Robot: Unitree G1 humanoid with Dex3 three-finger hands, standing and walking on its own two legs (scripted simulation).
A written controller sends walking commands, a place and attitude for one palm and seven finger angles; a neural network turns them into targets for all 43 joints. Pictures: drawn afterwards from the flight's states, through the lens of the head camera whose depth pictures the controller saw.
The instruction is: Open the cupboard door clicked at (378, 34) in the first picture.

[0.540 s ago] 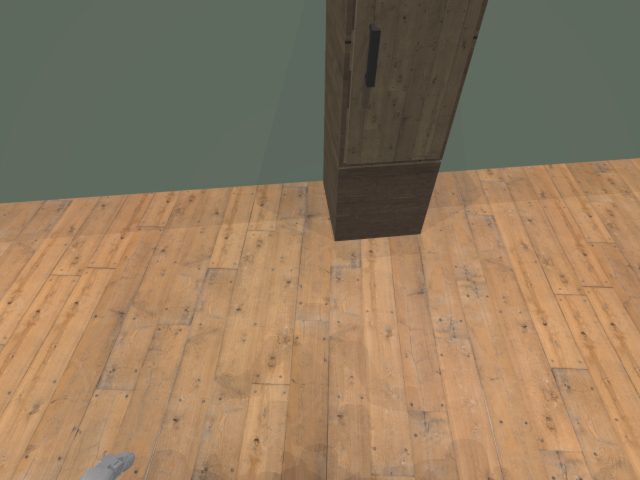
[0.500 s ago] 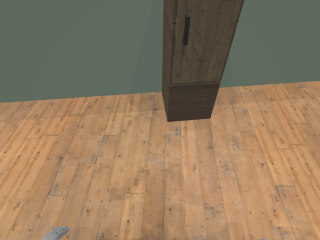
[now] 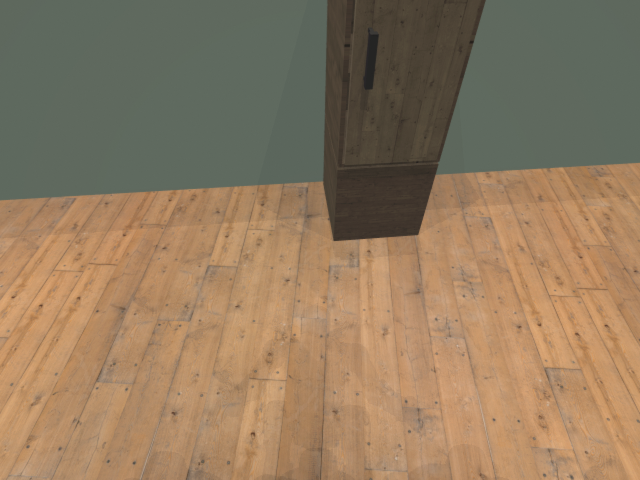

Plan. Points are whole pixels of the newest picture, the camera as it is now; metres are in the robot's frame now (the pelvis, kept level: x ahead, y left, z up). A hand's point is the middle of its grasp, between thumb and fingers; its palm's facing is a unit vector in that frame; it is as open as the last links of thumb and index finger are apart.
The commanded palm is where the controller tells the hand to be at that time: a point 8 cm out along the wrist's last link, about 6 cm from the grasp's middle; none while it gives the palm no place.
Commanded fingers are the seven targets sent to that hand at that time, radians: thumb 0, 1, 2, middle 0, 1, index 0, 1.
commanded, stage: stand and wait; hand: left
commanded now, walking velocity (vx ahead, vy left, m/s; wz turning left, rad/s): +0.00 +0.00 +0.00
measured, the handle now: (369, 58) +1.17 -0.07 +0.03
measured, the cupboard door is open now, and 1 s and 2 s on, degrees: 0 0 0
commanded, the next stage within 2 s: look at it before walking up in 0.32 s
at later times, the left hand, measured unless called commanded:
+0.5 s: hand out of the picture +0.07 +0.24 -0.15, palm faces -0.05 -0.94 -0.33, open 7.4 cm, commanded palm none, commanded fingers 0.00 0.90 0.90 -0.20 -0.30 -0.20 -0.30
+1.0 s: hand out of the picture +0.07 +0.25 -0.15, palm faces -0.05 -0.94 -0.34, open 7.4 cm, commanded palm none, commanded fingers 0.00 0.90 0.90 -0.20 -0.30 -0.20 -0.30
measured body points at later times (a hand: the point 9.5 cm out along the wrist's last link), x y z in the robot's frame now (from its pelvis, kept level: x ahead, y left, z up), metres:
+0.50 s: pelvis -0.01 +0.00 +0.00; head -0.01 +0.00 +0.45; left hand +0.07 +0.29 -0.13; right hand +0.06 -0.29 -0.13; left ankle +0.00 +0.13 -0.74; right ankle +0.00 -0.11 -0.74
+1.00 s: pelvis +0.00 +0.01 +0.00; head +0.00 +0.01 +0.45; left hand +0.07 +0.30 -0.13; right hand +0.07 -0.29 -0.13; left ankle +0.00 +0.13 -0.74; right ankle +0.00 -0.11 -0.74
